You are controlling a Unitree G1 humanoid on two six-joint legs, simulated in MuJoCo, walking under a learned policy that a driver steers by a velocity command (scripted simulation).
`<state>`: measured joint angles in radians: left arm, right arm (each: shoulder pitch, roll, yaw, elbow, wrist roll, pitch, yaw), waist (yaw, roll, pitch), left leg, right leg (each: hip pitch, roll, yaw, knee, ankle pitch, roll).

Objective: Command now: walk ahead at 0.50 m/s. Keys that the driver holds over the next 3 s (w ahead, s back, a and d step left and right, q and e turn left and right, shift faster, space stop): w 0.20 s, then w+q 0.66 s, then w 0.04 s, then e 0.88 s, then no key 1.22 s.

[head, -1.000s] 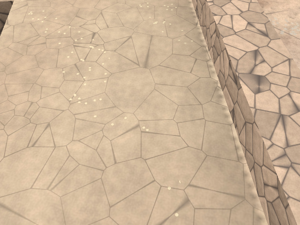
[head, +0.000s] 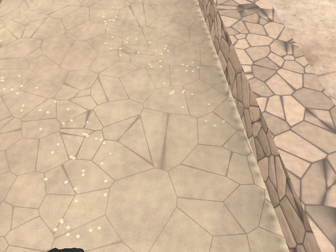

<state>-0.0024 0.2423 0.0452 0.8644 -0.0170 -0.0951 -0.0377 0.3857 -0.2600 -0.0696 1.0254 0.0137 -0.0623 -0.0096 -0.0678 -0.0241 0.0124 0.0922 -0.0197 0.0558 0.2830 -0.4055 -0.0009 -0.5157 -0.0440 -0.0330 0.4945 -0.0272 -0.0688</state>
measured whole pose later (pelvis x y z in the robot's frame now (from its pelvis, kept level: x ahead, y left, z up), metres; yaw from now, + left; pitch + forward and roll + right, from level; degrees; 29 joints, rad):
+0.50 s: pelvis +0.28 +0.00 +0.01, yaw +7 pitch +2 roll -2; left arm 0.32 0.26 0.06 1.00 0.00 -0.08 0.01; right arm 0.07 -0.25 -0.06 0.86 0.02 -0.06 0.04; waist 0.06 0.03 0.01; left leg -0.64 0.08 0.01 0.60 0.04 0.05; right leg 0.10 0.03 -0.17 0.19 -0.33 -0.02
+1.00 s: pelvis +0.57 +0.07 +0.01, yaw +21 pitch +2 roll +1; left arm 0.02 0.27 0.05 0.80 0.01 -0.12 -0.02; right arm 0.33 -0.27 -0.08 0.83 0.01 -0.06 -0.01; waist -0.07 -0.04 0.02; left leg -0.07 -0.10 -0.13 0.37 -0.33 0.06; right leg -0.58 -0.04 0.05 0.49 0.12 0.01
